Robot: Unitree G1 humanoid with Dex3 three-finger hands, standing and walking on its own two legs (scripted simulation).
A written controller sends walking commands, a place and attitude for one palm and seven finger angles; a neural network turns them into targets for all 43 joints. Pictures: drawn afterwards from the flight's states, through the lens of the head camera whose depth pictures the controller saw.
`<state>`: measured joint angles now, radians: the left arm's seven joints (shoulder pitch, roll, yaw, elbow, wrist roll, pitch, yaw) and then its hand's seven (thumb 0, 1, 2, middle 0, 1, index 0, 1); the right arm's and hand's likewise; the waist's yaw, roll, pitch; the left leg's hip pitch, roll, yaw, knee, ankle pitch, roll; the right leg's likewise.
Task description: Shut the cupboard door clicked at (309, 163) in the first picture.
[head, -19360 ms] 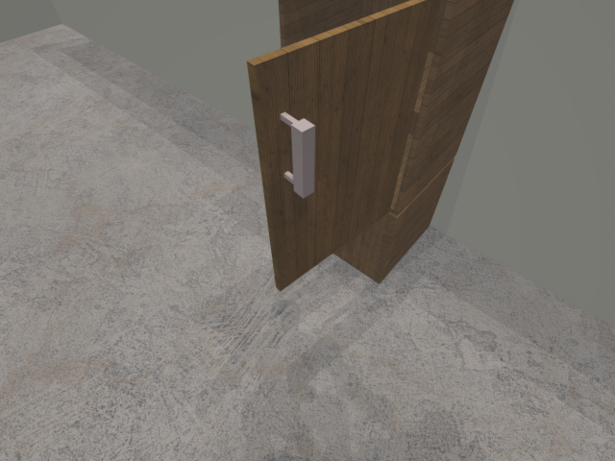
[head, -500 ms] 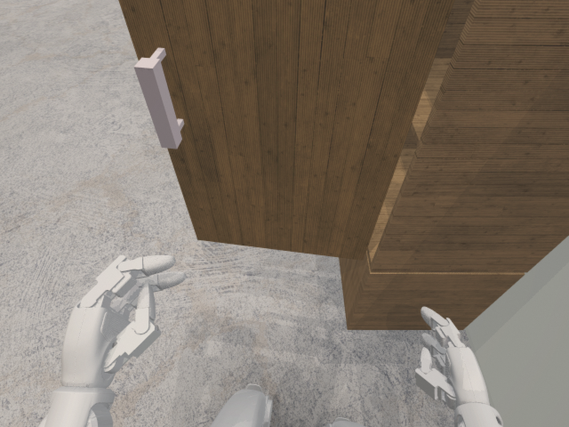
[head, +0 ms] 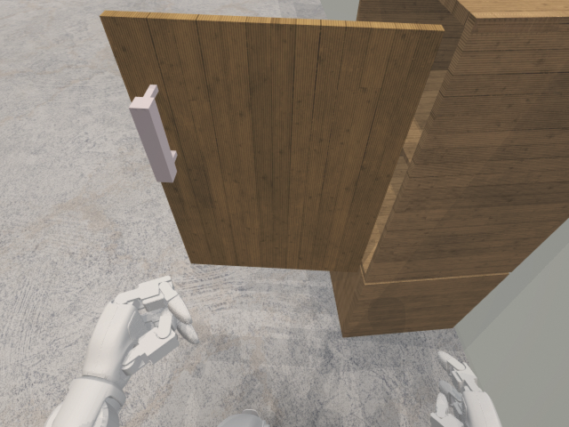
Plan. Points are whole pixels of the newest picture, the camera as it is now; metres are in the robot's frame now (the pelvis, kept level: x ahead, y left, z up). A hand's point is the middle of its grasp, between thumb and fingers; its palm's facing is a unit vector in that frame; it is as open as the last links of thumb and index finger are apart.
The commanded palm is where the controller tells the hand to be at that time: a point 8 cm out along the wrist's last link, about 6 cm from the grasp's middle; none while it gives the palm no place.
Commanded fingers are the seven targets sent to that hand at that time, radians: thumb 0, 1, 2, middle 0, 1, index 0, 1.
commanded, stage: raise the hand and make a fist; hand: left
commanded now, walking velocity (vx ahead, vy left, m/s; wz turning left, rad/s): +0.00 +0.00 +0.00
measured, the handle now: (159, 134) +0.50 +0.23 +0.14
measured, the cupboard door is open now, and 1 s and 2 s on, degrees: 82 82 82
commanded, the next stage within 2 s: bring the fist close to the handle in 0.80 s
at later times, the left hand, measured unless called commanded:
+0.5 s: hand (97, 285) +0.23 +0.21 +0.16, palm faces +0.10 -0.99 -0.06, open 3.1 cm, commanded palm +0.20 +0.24 +0.14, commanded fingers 0.00 0.90 0.90 -1.30 -1.50 -1.30 -1.50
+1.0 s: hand (162, 316) +0.22 +0.15 +0.12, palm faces -0.03 -1.00 -0.05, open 3.1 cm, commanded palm +0.21 +0.22 +0.14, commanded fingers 0.00 0.90 0.90 -1.30 -1.50 -1.30 -1.50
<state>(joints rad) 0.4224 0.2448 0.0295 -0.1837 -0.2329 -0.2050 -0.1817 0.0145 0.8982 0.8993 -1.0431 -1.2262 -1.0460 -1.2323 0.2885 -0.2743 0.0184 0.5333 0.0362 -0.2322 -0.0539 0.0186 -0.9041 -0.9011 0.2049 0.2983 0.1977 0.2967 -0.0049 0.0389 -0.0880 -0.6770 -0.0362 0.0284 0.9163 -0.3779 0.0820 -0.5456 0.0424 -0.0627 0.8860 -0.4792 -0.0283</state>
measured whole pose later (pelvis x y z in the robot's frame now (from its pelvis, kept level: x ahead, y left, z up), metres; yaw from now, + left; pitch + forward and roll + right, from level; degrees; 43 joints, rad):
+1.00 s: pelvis +0.00 -0.03 +0.03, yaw +1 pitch +1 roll -1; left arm 0.32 0.27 0.14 -0.13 -0.29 -0.05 -0.25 0.02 0.90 0.90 -1.29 -1.50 -1.30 -1.50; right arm 0.26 -0.26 0.06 0.59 0.05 -0.27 -0.07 0.02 -0.90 -0.90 0.21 0.30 0.20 0.30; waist 0.02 0.06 -0.05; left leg -0.44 -0.03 0.00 0.71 -0.29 0.04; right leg -0.31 0.06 -0.07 0.68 -0.39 -0.06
